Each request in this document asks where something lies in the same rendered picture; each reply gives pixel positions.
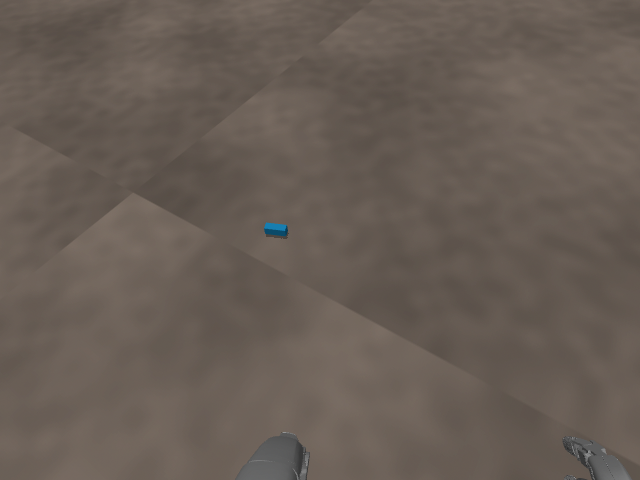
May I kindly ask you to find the small box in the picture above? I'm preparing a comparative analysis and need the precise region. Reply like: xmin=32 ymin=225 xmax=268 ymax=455
xmin=264 ymin=223 xmax=288 ymax=236

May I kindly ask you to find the right robot hand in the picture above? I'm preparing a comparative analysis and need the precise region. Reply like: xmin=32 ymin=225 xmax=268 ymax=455
xmin=562 ymin=436 xmax=632 ymax=480

